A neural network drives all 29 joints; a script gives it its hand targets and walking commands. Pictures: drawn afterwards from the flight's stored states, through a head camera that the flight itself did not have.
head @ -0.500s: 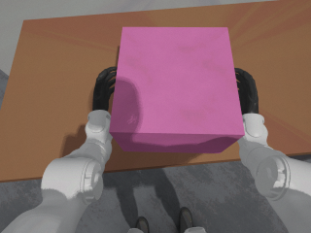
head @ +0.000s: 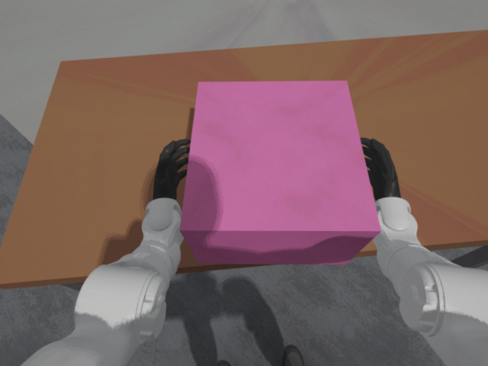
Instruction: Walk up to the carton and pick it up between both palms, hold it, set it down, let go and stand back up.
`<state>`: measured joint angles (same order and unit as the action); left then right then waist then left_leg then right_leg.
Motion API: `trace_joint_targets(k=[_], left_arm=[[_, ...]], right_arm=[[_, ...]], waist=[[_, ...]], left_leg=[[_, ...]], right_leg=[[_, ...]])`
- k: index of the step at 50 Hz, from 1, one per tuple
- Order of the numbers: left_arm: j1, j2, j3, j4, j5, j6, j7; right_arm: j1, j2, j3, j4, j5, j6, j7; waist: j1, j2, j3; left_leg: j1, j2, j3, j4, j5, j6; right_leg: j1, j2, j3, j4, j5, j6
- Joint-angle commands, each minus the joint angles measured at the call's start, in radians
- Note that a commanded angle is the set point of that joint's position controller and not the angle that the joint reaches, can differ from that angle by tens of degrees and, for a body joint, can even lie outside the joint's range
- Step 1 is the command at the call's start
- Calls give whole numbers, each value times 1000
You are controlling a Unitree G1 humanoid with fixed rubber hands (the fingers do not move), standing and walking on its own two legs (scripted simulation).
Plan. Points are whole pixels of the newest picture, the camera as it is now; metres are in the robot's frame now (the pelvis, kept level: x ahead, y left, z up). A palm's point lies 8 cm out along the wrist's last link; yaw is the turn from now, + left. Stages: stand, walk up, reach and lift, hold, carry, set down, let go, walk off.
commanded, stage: reach and lift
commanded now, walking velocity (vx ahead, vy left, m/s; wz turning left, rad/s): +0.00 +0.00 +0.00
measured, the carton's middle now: (272, 173) +0.47 -0.02 -0.02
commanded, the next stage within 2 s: none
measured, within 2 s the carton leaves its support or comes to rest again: leaves its support in 0.20 s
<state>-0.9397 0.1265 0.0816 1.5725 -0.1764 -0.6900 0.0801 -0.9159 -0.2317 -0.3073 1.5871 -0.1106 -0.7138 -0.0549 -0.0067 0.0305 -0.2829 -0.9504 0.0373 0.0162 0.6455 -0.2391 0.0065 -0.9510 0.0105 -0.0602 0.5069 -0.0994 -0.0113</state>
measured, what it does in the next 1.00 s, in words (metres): stands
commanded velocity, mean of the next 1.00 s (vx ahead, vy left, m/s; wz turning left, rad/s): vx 0.00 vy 0.00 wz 0.00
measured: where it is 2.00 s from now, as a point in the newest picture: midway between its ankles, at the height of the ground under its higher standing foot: outside the picture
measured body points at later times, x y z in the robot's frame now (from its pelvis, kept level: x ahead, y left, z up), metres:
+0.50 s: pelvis -0.01 +0.00 +0.00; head +0.05 -0.02 +0.45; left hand +0.41 +0.17 +0.05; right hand +0.41 -0.20 +0.04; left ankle +0.01 +0.11 -0.71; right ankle +0.05 -0.12 -0.71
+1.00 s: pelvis +0.01 -0.01 +0.04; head -0.02 +0.00 +0.49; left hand +0.42 +0.17 +0.17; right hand +0.42 -0.19 +0.17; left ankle +0.01 +0.11 -0.71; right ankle +0.05 -0.12 -0.71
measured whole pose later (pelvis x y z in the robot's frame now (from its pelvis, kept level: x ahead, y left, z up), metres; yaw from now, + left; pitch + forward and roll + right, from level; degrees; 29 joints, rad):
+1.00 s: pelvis +0.01 -0.01 +0.04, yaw +3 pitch +3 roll +0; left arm -0.77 0.13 0.19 1.00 -0.04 0.01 0.07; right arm -0.73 -0.18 -0.11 0.93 0.13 0.06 -0.09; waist -0.04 -0.01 -0.13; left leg -0.23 0.00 -0.03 0.35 -0.17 0.00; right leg -0.26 0.00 -0.04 0.29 -0.09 -0.01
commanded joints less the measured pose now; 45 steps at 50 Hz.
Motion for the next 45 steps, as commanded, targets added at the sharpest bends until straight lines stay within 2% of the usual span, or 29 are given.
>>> trace_joint_targets(k=[1,14,22,28,31,36,41,45], left_arm=[[-502,-535,-197,-154,140,-9,-156],[-613,-626,-298,-315,20,24,-135],[-661,-728,-402,-513,-65,77,-120],[-704,-754,-445,-651,-98,165,-116],[-713,-748,-434,-700,-93,234,-115],[-662,-711,-340,-715,-32,376,-130],[-566,-664,-215,-694,67,508,-165],[-509,-646,-151,-734,135,598,-193]], right_arm=[[-498,568,221,-98,-173,-2,175],[-530,725,370,-367,-39,153,172],[-536,837,508,-644,72,281,160],[-546,872,592,-806,160,412,144],[-553,873,616,-860,206,491,135],[-572,824,603,-914,257,603,122],[-542,766,558,-898,268,674,107],[-502,747,518,-890,260,708,102]], waist=[[-9,-7,-699],[-29,-1,-742],[-63,-5,-760],[-80,-29,-686],[-77,-48,-630],[-50,-72,-505],[-33,-89,-344],[-32,-87,-234]], left_leg=[[343,-62,10,-21,328,-41],[345,-73,-29,-24,236,-34],[369,-84,-65,-37,228,-38],[405,-87,-89,-82,198,-39],[439,-87,-97,-118,191,-37],[514,-86,-94,-192,207,-29],[596,-85,-73,-277,220,-27],[645,-87,-46,-339,197,-25]], right_leg=[[502,59,-15,49,326,34],[568,58,21,65,216,31],[640,57,45,67,205,31],[697,41,64,33,170,27],[743,32,72,4,155,24],[847,17,86,-62,169,19],[957,9,88,-141,195,20],[1022,1,85,-193,182,24]])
